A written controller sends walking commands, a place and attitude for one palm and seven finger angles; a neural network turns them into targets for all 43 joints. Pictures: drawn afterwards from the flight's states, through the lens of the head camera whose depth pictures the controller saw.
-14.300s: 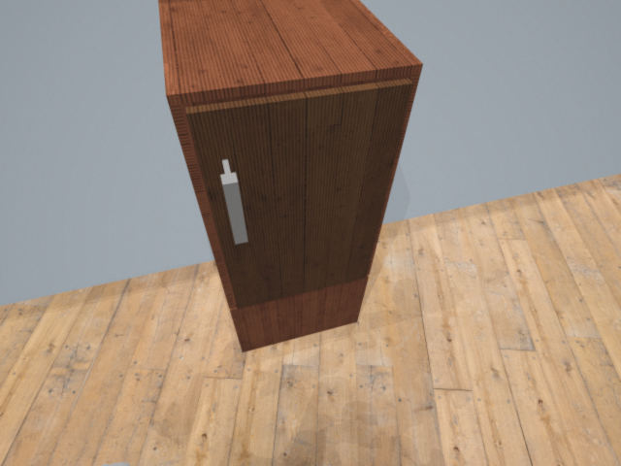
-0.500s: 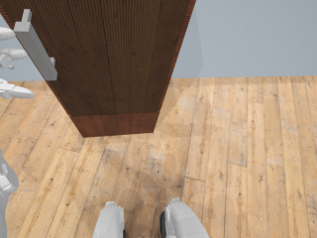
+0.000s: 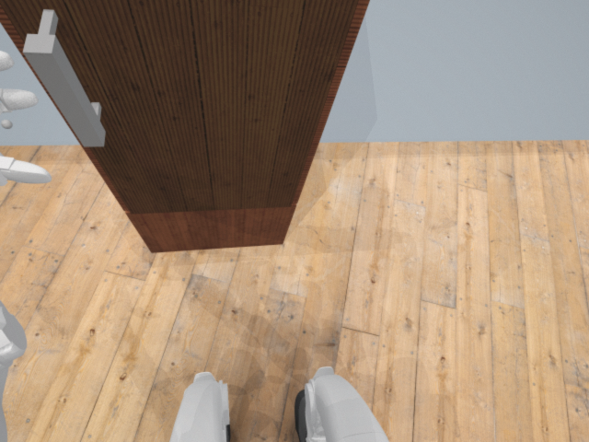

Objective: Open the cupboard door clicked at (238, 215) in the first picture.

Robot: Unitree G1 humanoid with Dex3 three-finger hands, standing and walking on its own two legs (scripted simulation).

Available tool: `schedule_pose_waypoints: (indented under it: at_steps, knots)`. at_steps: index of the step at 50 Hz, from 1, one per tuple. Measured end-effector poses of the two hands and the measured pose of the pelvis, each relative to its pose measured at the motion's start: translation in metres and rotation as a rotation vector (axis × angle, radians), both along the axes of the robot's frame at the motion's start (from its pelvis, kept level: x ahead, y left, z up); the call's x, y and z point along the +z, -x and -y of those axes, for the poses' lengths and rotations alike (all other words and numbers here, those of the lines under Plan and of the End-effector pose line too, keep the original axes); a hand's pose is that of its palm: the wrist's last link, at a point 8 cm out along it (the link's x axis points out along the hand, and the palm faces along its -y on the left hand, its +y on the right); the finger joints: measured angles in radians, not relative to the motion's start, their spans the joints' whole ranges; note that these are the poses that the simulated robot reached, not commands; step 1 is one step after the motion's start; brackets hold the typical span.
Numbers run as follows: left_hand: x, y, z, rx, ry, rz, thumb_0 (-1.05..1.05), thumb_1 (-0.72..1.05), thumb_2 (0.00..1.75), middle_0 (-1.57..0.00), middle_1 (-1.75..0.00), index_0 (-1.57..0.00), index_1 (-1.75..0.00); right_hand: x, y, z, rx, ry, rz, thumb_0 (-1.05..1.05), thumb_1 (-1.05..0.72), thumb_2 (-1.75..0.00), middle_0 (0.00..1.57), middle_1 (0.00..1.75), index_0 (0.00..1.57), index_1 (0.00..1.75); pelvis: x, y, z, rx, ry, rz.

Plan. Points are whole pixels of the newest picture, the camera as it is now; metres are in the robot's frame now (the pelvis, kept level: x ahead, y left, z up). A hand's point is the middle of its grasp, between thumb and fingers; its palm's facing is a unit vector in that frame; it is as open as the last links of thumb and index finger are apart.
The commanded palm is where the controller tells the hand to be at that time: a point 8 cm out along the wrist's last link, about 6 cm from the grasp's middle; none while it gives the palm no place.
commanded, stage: move the hooked fingers beside the handle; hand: left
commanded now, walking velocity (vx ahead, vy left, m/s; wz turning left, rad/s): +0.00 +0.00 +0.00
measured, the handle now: (74, 85) +0.54 +0.25 +0.07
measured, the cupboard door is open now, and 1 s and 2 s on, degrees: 0 0 1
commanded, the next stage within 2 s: slide the fingers in behind the handle in 0.34 s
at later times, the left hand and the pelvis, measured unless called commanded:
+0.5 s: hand (22, 118) +0.49 +0.29 +0.07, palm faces +0.06 -1.00 -0.01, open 14.0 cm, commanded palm +0.47 +0.33 +0.07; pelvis +0.00 +0.00 +0.00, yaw +0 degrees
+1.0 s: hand (48, 122) +0.49 +0.27 +0.06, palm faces +0.05 -1.00 +0.01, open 14.0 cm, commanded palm +0.48 +0.30 +0.07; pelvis +0.00 +0.00 +0.00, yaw +1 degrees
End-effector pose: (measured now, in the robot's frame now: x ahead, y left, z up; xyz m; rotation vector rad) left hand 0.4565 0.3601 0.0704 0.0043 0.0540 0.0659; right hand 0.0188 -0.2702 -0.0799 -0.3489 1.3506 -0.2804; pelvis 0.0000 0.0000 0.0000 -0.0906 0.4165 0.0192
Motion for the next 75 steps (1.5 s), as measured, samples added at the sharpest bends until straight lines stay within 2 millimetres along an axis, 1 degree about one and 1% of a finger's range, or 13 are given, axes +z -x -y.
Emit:
schedule_pose_waypoints:
  at_steps: [8,14,19,26,32,37,42,46,56,61,66,75]
  knots:
    - [0.003,-0.001,0.007,-0.025,0.001,0.019,-0.01,-0.5,0.3,-0.3,-1.2,-0.29,-1.2,-0.001,-0.012,0.001,0.021,0.003,0.02,0.01,-0.91,-0.89,0.2,0.3,0.21,0.3,0.0,0.0,-0.001,0.008,0.002,0.002]
    - [0.001,0.0,0.016,-0.02,0.01,0.004,-0.01,-0.5,0.3,-0.3,-1.2,-0.3,-1.2,-0.001,-0.015,-0.002,0.021,-0.014,0.038,0.01,-0.91,-0.89,0.2,0.3,0.21,0.3,0.002,0.0,0.0,0.006,-0.003,0.011]
    - [0.003,-0.003,0.017,-0.004,-0.008,0.008,-0.01,-0.5,0.3,-0.3,-1.2,-0.3,-1.2,-0.003,-0.011,-0.003,0.015,-0.019,0.038,0.01,-0.91,-0.89,0.2,0.3,0.21,0.3,0.001,0.001,0.001,0.004,-0.005,0.011]
    - [0.003,-0.008,0.016,-0.008,-0.008,-0.004,-0.01,-0.5,0.3,-0.3,-1.2,-0.3,-1.2,-0.005,0.0,0.0,-0.003,-0.017,0.009,0.01,-0.91,-0.89,0.2,0.3,0.21,0.3,-0.001,0.001,0.004,0.001,-0.006,0.003]
    - [0.0,-0.01,0.022,-0.014,0.002,0.008,-0.01,-0.5,0.3,-0.3,-1.2,-0.3,-1.21,-0.006,0.009,0.003,-0.007,-0.011,-0.031,0.01,-0.91,-0.89,0.2,0.3,0.21,0.3,-0.002,0.001,0.005,0.004,-0.005,-0.006]
    - [-0.001,-0.011,0.022,0.001,0.009,0.015,-0.01,-0.5,0.3,-0.3,-1.2,-0.31,-1.22,-0.005,0.01,0.004,-0.008,-0.006,-0.039,0.01,-0.91,-0.89,0.2,0.3,0.21,0.3,-0.002,0.001,0.005,0.006,-0.005,-0.009]
    - [-0.001,-0.01,0.024,0.006,0.005,0.01,-0.01,-0.5,0.3,-0.3,-1.2,-0.3,-1.23,-0.004,0.006,0.003,-0.003,-0.01,-0.033,0.01,-0.91,-0.89,0.2,0.3,0.21,0.3,0.0,-0.001,0.005,0.01,-0.004,-0.006]
    - [-0.004,-0.01,0.032,-0.024,0.003,-0.009,-0.01,-0.5,0.3,-0.3,-1.2,-0.29,-1.22,-0.003,0.0,0.002,0.004,-0.014,-0.018,0.01,-0.91,-0.89,0.2,0.3,0.21,0.3,0.001,-0.002,0.004,0.013,-0.003,-0.001]
    - [-0.006,-0.011,0.046,-0.02,0.011,0.009,-0.01,-0.5,0.3,-0.3,-1.2,-0.29,-1.21,-0.004,-0.014,-0.004,0.009,-0.032,0.029,0.01,-0.91,-0.89,0.2,0.3,0.21,0.3,0.003,-0.005,0.002,0.009,-0.006,0.01]
    - [-0.005,-0.01,0.051,-0.015,0.01,0.013,-0.01,-0.5,0.3,-0.3,-1.2,-0.29,-1.21,-0.006,-0.015,-0.007,0.008,-0.046,0.03,0.01,-0.91,-0.89,0.2,0.3,0.21,0.3,0.004,-0.006,0.002,0.009,-0.009,0.013]
    - [-0.003,-0.012,0.063,-0.029,0.014,0.017,-0.01,-0.5,0.3,-0.3,-1.2,-0.29,-1.2,-0.007,-0.014,-0.008,0.004,-0.058,0.027,0.01,-0.91,-0.89,0.2,0.3,0.21,0.3,0.005,-0.007,0.002,0.01,-0.012,0.019]
    - [-0.003,-0.01,0.073,-0.017,0.007,0.021,-0.01,-0.5,0.3,-0.3,-1.2,-0.3,-1.21,-0.007,-0.01,-0.005,-0.009,-0.065,0.033,0.01,-0.91,-0.89,0.2,0.3,0.21,0.3,0.005,-0.007,0.005,0.004,-0.019,0.026]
